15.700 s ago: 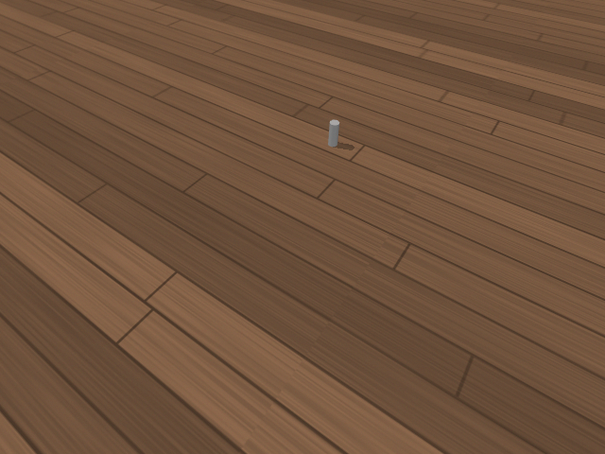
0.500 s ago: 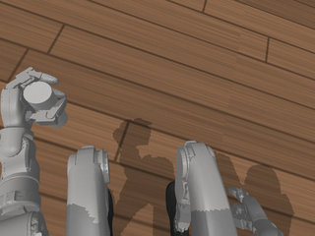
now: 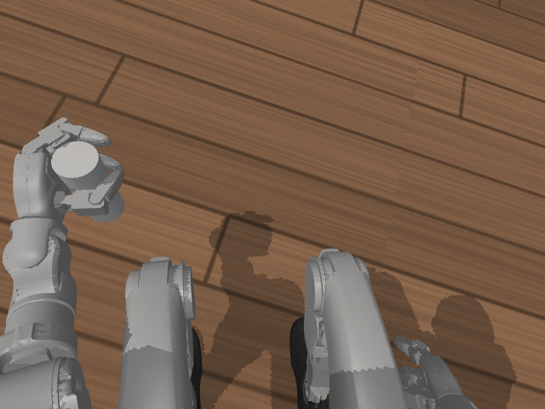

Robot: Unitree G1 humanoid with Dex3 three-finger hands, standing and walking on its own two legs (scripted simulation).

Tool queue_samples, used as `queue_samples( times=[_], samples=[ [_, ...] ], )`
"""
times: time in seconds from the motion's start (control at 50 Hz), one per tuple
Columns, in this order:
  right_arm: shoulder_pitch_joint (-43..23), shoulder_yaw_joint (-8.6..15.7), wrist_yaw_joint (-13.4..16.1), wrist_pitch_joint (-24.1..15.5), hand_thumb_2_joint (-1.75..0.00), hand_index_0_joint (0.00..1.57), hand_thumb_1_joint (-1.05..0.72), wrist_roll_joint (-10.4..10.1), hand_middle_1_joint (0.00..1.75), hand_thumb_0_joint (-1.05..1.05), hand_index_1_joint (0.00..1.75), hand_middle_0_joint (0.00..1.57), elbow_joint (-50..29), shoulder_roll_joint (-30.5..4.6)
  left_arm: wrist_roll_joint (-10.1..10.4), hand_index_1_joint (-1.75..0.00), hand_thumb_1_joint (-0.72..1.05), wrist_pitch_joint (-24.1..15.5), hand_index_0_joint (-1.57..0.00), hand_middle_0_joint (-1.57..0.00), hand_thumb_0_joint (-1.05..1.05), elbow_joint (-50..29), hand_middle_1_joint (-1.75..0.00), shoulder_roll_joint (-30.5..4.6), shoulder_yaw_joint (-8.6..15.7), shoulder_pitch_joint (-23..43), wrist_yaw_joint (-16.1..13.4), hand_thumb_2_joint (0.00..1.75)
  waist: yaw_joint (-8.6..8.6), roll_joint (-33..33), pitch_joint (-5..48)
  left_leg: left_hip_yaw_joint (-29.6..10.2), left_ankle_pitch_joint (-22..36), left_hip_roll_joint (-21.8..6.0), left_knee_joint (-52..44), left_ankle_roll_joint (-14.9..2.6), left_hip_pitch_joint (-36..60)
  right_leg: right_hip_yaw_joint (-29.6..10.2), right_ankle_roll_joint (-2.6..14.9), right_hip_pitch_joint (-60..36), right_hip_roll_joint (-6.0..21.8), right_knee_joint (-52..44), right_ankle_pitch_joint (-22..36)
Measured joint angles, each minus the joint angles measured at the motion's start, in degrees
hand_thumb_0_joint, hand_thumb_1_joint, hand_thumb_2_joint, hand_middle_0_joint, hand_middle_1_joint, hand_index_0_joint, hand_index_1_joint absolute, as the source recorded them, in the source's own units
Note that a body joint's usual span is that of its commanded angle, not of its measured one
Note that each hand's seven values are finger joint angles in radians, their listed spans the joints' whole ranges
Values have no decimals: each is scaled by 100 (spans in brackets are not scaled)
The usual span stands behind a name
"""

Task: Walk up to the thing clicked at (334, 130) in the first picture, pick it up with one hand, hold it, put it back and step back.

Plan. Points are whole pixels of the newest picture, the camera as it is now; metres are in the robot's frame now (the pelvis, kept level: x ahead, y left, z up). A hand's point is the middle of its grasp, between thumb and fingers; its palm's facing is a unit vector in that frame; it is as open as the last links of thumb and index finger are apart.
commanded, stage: lift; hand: left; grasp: from the side
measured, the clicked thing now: (93, 186) +0.43 +0.24 -0.06
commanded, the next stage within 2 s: none
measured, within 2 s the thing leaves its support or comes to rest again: neither
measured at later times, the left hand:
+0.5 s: hand (73, 165) +0.41 +0.22 +0.05, palm faces +0.05 -1.00 -0.04, open 7.3 cm
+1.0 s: hand out of the picture +0.39 +0.21 +0.23, palm faces +0.10 -0.99 -0.03, open 7.3 cm
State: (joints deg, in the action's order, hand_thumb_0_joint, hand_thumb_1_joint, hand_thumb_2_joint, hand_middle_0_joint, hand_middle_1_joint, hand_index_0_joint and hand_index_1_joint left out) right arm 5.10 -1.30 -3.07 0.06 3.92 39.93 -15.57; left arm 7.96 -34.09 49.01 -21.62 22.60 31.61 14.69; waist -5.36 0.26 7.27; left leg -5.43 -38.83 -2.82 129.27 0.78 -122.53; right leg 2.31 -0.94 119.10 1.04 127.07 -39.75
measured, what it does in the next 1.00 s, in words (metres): rises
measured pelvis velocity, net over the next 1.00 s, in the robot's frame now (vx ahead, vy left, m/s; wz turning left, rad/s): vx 0.04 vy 0.01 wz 0.05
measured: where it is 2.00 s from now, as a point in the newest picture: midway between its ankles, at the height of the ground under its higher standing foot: (249, 394)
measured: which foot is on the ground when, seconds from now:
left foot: down 0.00-1.00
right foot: down 0.00-1.00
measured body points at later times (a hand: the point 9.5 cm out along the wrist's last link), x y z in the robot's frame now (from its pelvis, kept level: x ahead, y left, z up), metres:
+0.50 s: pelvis +0.01 +0.00 +0.06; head +0.20 +0.02 +0.46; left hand +0.40 +0.27 +0.05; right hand +0.16 -0.26 -0.07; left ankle +0.09 +0.13 -0.34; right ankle +0.10 -0.13 -0.34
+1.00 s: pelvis +0.04 +0.01 +0.21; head +0.18 +0.03 +0.64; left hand +0.38 +0.27 +0.23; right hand +0.22 -0.23 +0.09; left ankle +0.09 +0.13 -0.34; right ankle +0.09 -0.13 -0.34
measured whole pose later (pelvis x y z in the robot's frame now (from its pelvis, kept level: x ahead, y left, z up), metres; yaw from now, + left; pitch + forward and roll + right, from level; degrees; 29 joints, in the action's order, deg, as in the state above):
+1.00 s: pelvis +0.04 +0.01 +0.21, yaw +3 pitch +27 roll -3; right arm 8.0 0.4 2.1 -2.7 -2.4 35.5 -13.6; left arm 11.9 -16.4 16.5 -15.0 11.8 9.2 8.0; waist -1.4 -1.9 10.6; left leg -2.6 -35.8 -3.2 91.2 0.5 -82.1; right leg 2.6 -1.1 79.1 1.4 88.7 -36.1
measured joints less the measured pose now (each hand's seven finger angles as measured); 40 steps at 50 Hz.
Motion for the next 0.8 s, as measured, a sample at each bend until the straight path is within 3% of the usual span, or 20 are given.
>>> queue_samples(
  times=[0.18,0.4,0.56,0.8],
  samples=[
    [63,58,29,-12,-90,20,-91,-65,30,1,30,20,-5,-6,69,-102,-2,88,-87,-95,1,-206,-102,33,8,-111,149,109,-2,-49,38,34,-16,4,-144,6,120,-19,9,-100,11,-114,-28],
    [82,144,150,-68,-90,20,-91,-259,30,1,30,20,-120,-9,300,-102,-2,469,-87,-95,1,-989,-102,213,-188,-553,184,109,133,-115,198,98,-5,-8,-679,22,570,-31,35,-514,25,-614,-21],
    [30,197,263,-105,-90,20,-90,-407,30,1,30,20,-314,19,377,-103,-2,872,-87,-95,1,-1850,-103,369,-423,-1057,44,109,246,-147,278,148,40,-31,-1285,20,1122,-28,38,-1048,21,-1219,40],
    [31,215,442,-181,-89,20,-89,-573,30,1,30,20,-427,110,447,-103,-2,1479,-87,-94,1,-2954,-103,554,-784,-1744,-406,109,396,-196,302,232,141,-47,-2562,-6,2525,-8,13,-2458,29,-2529,167]
  ],
)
